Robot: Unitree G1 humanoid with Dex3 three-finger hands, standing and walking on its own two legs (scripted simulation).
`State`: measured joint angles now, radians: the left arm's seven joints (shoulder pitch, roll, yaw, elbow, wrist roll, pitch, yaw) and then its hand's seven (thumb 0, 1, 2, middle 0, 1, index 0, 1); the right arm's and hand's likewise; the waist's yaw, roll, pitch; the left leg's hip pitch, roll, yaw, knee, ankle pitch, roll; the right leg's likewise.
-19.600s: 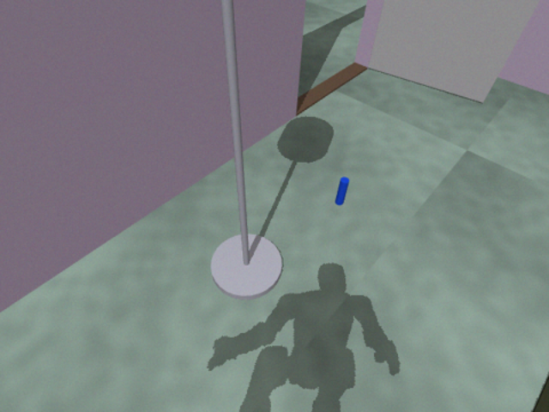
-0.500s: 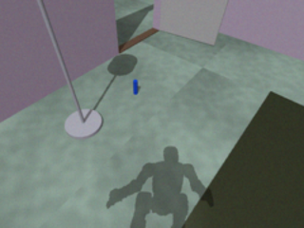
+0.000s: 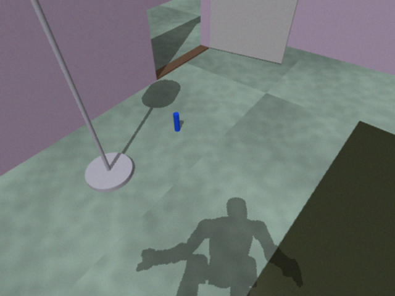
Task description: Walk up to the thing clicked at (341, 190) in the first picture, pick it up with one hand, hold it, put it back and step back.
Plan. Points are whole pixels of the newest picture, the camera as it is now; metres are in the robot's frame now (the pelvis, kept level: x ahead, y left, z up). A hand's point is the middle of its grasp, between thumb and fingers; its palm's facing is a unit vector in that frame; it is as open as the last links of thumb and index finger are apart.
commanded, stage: walk up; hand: left
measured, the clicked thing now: (176, 122) +1.39 +0.23 -0.69
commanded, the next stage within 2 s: none
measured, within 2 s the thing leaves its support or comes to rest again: neither
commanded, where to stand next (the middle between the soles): +1.09 +0.06 m, yaw +1 degrees
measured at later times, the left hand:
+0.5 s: hand (70, 282) +0.19 +0.32 -0.17, palm faces +0.06 -0.95 -0.31, open 7.4 cm
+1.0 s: hand (118, 146) +0.62 +0.32 -0.15, palm faces -0.03 -0.94 -0.33, open 7.4 cm
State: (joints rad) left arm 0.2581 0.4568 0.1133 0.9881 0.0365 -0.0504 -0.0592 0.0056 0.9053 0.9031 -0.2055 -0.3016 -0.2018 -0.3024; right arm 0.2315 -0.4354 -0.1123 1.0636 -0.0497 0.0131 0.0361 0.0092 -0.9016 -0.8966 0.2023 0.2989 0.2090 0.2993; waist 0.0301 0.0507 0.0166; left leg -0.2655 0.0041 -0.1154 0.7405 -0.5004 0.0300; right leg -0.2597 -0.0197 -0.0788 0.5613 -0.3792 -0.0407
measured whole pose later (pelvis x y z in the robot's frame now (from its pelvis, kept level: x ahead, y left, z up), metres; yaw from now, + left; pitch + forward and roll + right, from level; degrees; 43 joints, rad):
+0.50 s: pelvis +0.20 +0.05 -0.01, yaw +4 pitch -3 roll -3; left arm 0.34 0.40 0.06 0.96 0.02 -0.03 -0.04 0.01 0.90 0.90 -0.21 -0.30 -0.20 -0.30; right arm 0.18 -0.39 -0.09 0.90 -0.04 -0.06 0.07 0.01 -0.91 -0.90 0.20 0.30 0.21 0.30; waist 0.03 -0.02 0.08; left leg -0.32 0.04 0.05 0.63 -0.27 0.04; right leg -0.14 -0.04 -0.02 0.94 -0.48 -0.04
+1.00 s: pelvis +0.49 +0.06 -0.02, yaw +2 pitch -1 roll +0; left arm 0.13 0.38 0.05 0.81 0.00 -0.04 -0.06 0.01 0.91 0.90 -0.20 -0.30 -0.20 -0.30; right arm 0.34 -0.36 -0.04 0.89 0.00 -0.05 0.01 0.01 -0.90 -0.90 0.20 0.30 0.21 0.30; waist -0.02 0.00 0.14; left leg -0.13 -0.02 0.02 1.09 -0.53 0.02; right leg -0.42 0.03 -0.07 0.63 -0.19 -0.08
